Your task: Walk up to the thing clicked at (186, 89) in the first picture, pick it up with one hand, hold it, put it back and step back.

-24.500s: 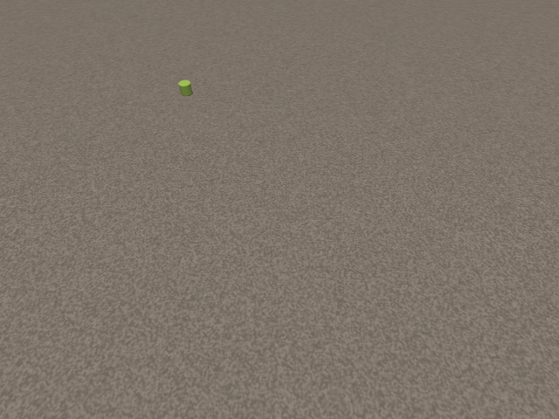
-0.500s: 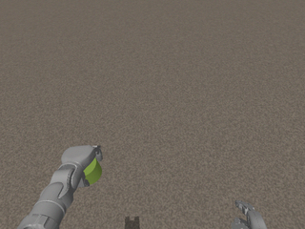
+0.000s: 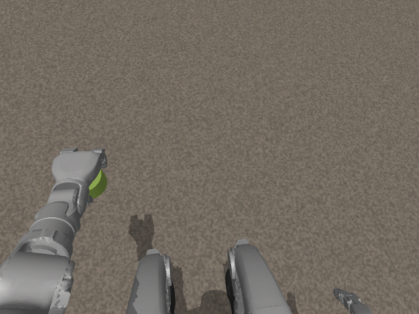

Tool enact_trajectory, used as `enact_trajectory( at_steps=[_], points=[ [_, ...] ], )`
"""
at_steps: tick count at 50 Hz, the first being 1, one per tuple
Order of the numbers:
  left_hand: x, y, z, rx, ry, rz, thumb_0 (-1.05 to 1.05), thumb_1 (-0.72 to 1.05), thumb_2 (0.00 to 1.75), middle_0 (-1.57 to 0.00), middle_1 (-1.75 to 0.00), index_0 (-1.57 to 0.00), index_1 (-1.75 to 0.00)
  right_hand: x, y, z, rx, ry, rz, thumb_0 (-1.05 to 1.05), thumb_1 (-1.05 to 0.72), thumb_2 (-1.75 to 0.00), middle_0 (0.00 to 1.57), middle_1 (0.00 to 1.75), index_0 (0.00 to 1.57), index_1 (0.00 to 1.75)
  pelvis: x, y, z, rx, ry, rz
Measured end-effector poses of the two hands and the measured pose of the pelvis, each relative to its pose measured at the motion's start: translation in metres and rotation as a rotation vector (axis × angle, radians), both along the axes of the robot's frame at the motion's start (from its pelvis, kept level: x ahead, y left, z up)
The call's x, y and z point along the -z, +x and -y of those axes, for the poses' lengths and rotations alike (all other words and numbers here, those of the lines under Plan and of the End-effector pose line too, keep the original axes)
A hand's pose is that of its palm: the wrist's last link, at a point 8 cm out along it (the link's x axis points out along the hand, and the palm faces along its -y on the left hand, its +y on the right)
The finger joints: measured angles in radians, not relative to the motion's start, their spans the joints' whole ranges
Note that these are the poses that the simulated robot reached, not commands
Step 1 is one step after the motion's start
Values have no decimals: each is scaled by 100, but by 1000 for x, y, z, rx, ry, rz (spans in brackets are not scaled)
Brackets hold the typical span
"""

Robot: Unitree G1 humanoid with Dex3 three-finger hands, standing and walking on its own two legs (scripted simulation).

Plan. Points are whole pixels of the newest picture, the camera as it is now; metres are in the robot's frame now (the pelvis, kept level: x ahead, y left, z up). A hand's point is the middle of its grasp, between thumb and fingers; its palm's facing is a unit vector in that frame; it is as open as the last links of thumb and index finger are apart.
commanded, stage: crouch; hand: left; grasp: from above
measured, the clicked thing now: (86, 179) +0.42 +0.25 -0.13
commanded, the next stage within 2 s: lower in 1.30 s
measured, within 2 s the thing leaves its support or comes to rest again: neither
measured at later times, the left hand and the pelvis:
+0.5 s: hand (107, 196) +0.43 +0.26 -0.33, palm faces -0.46 +0.00 -0.89, open 9.9 cm; pelvis -0.02 +0.00 -0.17, yaw -2 degrees
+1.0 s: hand (112, 197) +0.46 +0.27 -0.41, palm faces -0.48 -0.02 -0.88, open 9.9 cm; pelvis -0.03 +0.00 -0.24, yaw -4 degrees
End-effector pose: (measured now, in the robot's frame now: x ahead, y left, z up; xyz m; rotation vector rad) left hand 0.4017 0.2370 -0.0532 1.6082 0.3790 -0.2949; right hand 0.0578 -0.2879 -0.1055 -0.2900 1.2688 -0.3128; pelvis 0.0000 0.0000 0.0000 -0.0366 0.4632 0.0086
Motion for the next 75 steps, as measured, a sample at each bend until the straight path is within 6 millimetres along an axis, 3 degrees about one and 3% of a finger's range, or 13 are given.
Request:
enact_trajectory(
  at_steps=[6,12,19,27,37,59,75],
  points=[
    [57,16,-2,-17,-7,-7,0,1,66,-43,-96,-54,-86,57,-37,-15,37,18,-81,0,-90,-89,21,30,21,30,52,-11,-5,2,-12,-80],
    [116,24,-4,-19,-23,-55,0,1,66,-43,-96,-54,-86,104,-52,-28,35,49,-115,0,-90,-89,21,30,21,30,96,-19,-7,0,-22,-137],
    [181,31,-11,-5,-55,-68,0,0,67,-44,-95,-56,-85,146,-47,-27,-27,54,-141,0,-90,-89,21,30,21,30,142,-20,-4,-2,-36,-192],
    [231,42,-23,-19,-53,-44,0,-1,67,-45,-95,-57,-85,175,-28,-14,-102,28,-151,0,-90,-90,21,30,21,30,179,-18,-2,-3,-52,-217],
    [267,53,-29,-46,-51,-63,0,-1,67,-47,-93,-58,-83,197,-24,-6,-128,23,-169,0,-91,-90,21,30,21,30,206,-18,-1,5,-62,-215],
    [323,66,-31,-25,-62,-67,0,-2,67,-48,-92,-60,-82,243,-81,-18,-94,66,-288,0,-91,-89,21,30,21,30,262,-31,-2,25,-81,-174],
    [348,75,-35,-35,-54,-73,0,-3,67,-51,-89,-62,-80,256,-81,-19,-118,58,-302,0,-91,-89,21,30,21,30,281,-29,-2,33,-94,-165]
  ],
)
